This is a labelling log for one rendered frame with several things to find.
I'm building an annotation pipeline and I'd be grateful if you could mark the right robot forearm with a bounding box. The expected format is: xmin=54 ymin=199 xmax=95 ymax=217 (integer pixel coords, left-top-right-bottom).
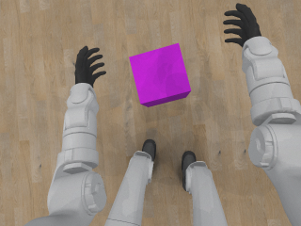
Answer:
xmin=242 ymin=36 xmax=301 ymax=126

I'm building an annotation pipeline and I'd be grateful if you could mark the robot left upper arm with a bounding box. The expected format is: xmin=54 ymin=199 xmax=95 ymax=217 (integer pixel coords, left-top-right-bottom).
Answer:
xmin=24 ymin=170 xmax=107 ymax=226

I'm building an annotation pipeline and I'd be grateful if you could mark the robot left shin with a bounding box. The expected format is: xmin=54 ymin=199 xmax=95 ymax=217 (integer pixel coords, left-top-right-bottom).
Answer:
xmin=129 ymin=151 xmax=152 ymax=164

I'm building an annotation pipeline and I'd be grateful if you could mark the robot right upper arm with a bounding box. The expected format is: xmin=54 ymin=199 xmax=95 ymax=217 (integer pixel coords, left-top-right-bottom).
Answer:
xmin=247 ymin=123 xmax=301 ymax=226

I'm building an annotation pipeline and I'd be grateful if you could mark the robot right hand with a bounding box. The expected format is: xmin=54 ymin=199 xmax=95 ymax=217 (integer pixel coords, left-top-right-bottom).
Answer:
xmin=223 ymin=3 xmax=261 ymax=48

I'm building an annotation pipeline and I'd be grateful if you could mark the left robot thigh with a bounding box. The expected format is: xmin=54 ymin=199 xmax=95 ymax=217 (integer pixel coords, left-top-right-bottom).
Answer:
xmin=104 ymin=155 xmax=154 ymax=226

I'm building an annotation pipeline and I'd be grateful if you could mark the carton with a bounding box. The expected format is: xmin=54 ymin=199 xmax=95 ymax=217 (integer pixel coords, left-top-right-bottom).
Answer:
xmin=129 ymin=43 xmax=191 ymax=107

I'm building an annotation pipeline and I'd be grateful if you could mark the robot left hand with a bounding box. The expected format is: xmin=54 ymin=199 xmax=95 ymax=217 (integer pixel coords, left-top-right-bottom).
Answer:
xmin=74 ymin=46 xmax=106 ymax=88

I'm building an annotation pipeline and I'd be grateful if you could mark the left robot forearm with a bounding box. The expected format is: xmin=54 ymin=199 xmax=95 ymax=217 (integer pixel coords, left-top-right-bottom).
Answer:
xmin=47 ymin=83 xmax=100 ymax=211

